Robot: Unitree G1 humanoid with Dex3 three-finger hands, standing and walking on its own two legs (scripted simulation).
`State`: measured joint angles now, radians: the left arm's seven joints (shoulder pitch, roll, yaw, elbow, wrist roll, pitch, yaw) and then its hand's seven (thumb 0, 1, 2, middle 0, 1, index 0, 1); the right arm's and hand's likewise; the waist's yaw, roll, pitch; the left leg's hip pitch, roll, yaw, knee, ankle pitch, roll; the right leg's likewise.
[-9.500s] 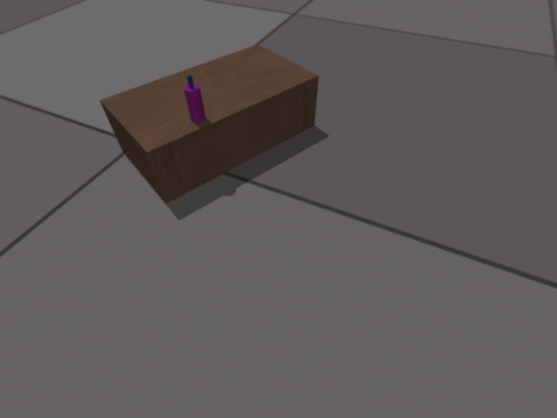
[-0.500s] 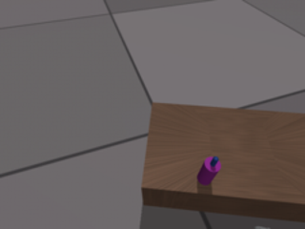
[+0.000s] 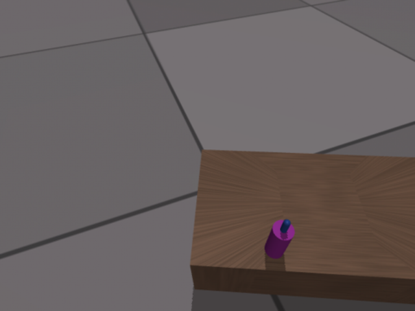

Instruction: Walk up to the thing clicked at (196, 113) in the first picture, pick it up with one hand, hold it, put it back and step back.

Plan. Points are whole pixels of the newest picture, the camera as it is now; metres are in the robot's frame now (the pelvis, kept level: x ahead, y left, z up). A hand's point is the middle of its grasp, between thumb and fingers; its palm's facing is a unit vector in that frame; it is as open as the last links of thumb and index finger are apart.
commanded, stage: walk up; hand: right
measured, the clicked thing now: (280, 236) +0.41 -0.21 -0.34
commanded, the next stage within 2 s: stand in 0.38 s
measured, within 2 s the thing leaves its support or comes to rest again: neither
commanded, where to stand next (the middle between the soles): +0.03 +0.01 m, yaw -2 degrees
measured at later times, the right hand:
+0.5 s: hand out of the picture +0.08 -0.26 -0.16, palm faces -0.01 +0.94 -0.33, open 7.4 cm
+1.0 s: hand out of the picture +0.10 -0.27 -0.15, palm faces -0.02 +0.94 -0.34, open 7.4 cm
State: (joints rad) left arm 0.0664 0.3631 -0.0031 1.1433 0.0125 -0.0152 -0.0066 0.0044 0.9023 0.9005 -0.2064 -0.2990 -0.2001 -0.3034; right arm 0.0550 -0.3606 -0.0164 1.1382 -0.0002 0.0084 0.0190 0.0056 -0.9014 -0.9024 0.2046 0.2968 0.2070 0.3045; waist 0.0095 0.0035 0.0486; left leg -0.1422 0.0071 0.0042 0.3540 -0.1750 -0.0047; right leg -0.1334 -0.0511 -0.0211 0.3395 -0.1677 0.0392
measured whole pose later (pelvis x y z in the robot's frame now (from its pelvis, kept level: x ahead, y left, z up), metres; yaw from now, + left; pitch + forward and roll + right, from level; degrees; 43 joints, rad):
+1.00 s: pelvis +0.01 -0.01 +0.00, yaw +0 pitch -2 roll +0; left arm 0.11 0.35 -0.01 1.12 0.01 -0.01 -0.01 0.00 0.90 0.90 -0.21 -0.30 -0.20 -0.30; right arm 0.09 -0.35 0.00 1.14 -0.01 0.00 0.01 0.01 -0.90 -0.90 0.20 0.30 0.21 0.30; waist 0.00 0.00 0.05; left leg -0.10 0.03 0.00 0.32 -0.18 -0.02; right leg -0.10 -0.03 -0.02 0.31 -0.18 0.02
